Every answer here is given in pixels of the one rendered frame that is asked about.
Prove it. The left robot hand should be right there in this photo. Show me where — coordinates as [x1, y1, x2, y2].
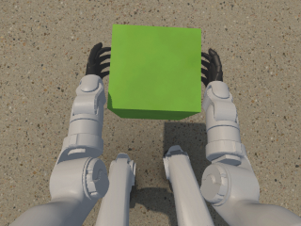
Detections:
[86, 42, 111, 79]

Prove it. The left robot forearm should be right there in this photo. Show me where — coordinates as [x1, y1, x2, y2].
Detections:
[49, 74, 106, 194]

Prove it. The carton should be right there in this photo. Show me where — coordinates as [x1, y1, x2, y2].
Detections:
[107, 24, 201, 121]

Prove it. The right robot shin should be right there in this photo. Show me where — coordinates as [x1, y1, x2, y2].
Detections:
[166, 145, 190, 183]

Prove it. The robot right upper arm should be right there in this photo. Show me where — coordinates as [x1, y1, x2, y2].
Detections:
[200, 162, 301, 226]

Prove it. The robot left upper arm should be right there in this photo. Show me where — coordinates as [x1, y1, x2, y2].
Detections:
[8, 156, 110, 226]

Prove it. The right robot hand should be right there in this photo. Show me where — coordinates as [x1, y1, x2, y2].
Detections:
[201, 48, 223, 88]

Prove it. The left robot thigh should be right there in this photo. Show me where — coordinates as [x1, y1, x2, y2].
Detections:
[95, 157, 136, 226]

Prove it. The right robot forearm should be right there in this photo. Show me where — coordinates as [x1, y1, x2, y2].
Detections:
[202, 80, 261, 192]

